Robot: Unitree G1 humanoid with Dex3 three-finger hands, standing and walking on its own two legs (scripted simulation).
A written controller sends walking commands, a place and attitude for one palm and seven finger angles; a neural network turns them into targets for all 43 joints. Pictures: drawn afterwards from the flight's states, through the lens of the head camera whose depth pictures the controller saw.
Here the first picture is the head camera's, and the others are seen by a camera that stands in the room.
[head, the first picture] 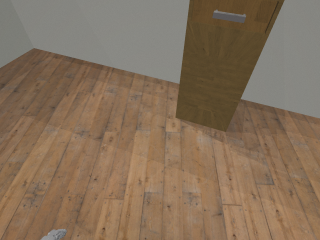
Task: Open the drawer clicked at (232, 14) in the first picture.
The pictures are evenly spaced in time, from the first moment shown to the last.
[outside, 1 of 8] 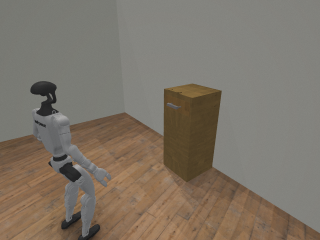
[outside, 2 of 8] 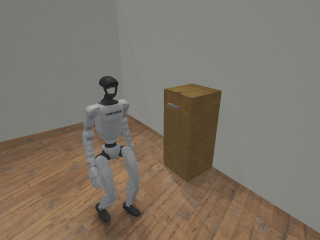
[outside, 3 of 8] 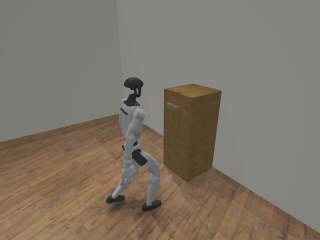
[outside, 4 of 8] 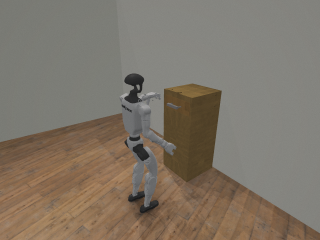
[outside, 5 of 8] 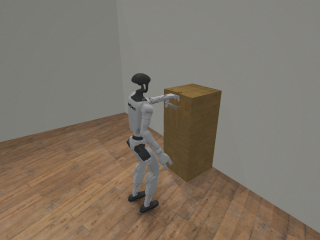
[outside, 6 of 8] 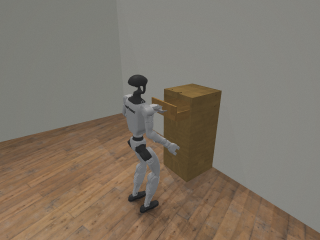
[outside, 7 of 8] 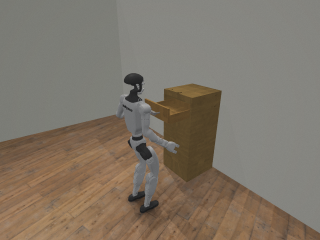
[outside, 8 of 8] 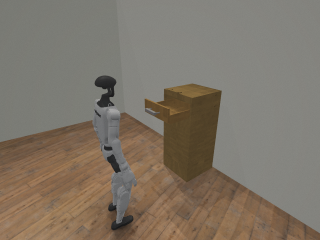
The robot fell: no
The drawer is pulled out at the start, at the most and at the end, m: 0.00 0.30 0.27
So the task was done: yes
